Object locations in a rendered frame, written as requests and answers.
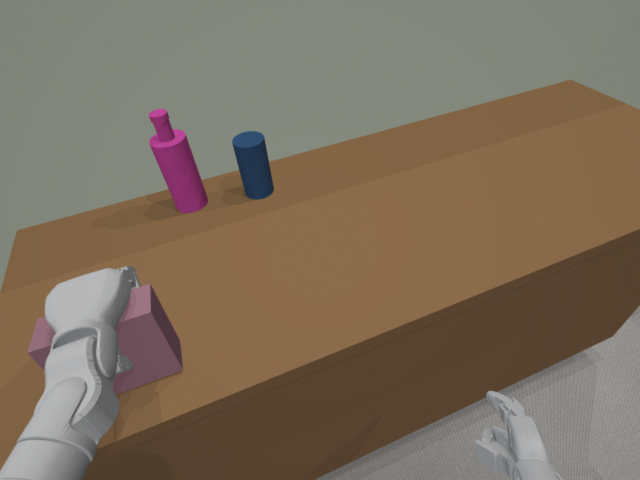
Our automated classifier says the robot left forearm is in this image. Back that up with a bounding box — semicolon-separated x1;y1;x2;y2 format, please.
0;321;119;480

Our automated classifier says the sponge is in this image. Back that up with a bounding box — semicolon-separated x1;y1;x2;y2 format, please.
28;284;183;395

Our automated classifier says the robot left hand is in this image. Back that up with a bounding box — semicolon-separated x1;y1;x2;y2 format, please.
45;266;141;374

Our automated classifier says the robot right hand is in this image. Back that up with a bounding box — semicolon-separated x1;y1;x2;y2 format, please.
475;391;551;480

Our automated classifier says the robot right forearm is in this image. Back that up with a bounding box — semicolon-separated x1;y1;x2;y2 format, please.
513;458;563;480

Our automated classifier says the table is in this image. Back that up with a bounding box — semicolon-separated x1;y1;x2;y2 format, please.
0;80;640;480

